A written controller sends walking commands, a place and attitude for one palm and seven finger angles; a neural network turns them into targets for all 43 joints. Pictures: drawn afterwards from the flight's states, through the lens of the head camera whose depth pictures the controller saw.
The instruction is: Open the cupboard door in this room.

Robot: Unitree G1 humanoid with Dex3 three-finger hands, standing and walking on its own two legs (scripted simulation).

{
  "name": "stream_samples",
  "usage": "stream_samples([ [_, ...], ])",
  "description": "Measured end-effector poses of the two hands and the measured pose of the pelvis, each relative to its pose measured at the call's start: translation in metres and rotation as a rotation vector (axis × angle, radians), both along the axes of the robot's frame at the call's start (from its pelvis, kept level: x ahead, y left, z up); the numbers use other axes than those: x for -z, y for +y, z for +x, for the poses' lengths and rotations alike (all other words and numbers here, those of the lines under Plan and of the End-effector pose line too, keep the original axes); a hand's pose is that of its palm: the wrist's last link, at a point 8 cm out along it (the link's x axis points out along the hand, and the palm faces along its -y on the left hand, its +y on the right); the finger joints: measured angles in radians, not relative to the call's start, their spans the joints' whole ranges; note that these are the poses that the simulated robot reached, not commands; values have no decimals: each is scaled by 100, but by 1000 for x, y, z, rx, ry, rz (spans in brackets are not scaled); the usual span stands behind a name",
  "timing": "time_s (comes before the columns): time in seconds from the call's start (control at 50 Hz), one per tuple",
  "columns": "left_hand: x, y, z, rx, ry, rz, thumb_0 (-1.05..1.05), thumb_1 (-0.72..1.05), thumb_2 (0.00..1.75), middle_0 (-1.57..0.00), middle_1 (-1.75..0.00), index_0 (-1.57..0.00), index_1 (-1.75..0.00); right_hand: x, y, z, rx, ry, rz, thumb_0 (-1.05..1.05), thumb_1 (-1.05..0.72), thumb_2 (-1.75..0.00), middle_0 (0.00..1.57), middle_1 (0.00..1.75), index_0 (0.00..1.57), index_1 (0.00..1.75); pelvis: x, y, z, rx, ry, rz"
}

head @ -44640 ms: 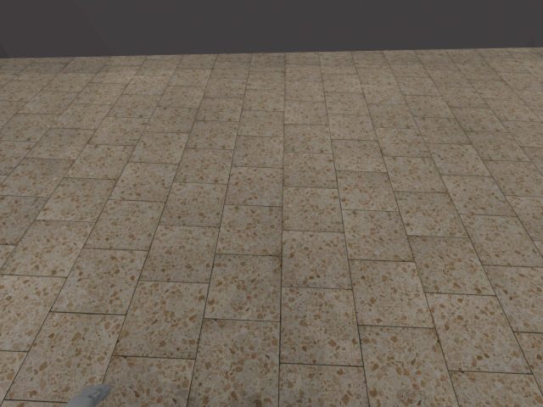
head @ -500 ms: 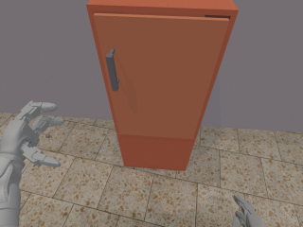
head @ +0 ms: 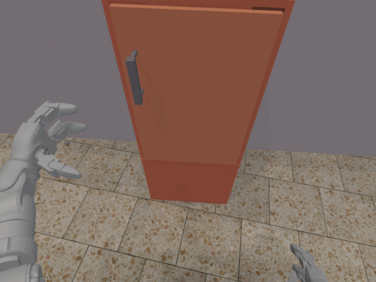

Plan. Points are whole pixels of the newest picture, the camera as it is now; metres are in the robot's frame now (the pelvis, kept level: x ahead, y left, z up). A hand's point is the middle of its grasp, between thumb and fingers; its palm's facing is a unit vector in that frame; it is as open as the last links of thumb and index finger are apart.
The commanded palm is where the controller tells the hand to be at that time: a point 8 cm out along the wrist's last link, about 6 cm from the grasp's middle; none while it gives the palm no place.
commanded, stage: move the hooked fingers beside the handle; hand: left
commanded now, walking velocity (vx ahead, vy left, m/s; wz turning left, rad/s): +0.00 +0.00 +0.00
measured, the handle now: (136, 78) +0.59 +0.18 +0.11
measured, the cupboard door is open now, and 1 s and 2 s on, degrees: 0 0 0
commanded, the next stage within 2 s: none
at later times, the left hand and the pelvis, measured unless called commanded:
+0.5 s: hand (91, 116) +0.43 +0.24 +0.12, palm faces -0.06 -1.00 -0.01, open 14.0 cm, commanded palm +0.41 +0.29 +0.11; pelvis +0.01 +0.02 +0.00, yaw -1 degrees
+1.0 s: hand (108, 94) +0.51 +0.23 +0.11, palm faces -0.04 -1.00 +0.01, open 14.0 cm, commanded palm +0.50 +0.29 +0.11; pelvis +0.01 +0.01 -0.01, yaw -2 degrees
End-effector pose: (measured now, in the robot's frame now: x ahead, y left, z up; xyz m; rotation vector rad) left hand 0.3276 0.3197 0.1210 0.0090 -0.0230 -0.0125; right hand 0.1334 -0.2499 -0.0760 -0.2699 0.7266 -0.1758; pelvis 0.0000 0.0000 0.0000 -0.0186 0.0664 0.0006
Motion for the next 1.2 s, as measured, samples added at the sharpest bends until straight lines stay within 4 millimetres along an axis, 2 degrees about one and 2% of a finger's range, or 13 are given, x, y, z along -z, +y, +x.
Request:
stream_samples([
  [0.1,3,1,23,11,36,-13,-1,-50,30,-30,-120,-30,-120,5,-4,-19,42,50,-1,1,-90,-90,20,30,21,30,1,3,2,14,21,2],
  [0.3,7,-1,49,13,10,-13,-1,-50,30,-30,-120,-30,-120,15,-3,-52,85,186,-9,1,-90,-90,20,30,21,30,3,12,6,22,53,-2],
  [0.4,7,-7,67,29,23,-3,-1,-50,30,-30,-120,-30,-120,17,1,-58,99,219,-7,1,-90,-90,20,30,21,30,3,16,7,19,67,-6],
  [0.56,1,-29,91,45,12,-15,-1,-50,30,-30,-120,-30,-120,21,9,-59,104,242,19,1,-90,-90,20,30,21,30,3,19,10,24,83,-4],
  [0.7,9,-32,110,6,52,3,-1,-49,30,-30,-120,-30,-120,26,8,-69,117,286,24,1,-90,-90,20,30,21,30,6,16,9,28,103,-2],
  [0.88,-1,-31,138,16,27,21,-1,-50,30,-30,-120,-30,-120,32,-7,-107,169,424,-10,0,-91,-90,20,30,21,30,10,11,6,21,144,-11],
  [1.0,5,-37,162,28,77,-13,-1,-50,30,-30,-120,-30,-120,30,-14,-135,220,509,-34,0,-91,-90,20,30,21,30,13,10,6,26,180,-13],
  [1.2,6,-38,202,20,62,-8,-1,-49,30,-30,-120,-30,-120,24,-10,-175,293,640,-44,0,-91,-90,20,30,21,30,18,11,10,39,245,-22],
])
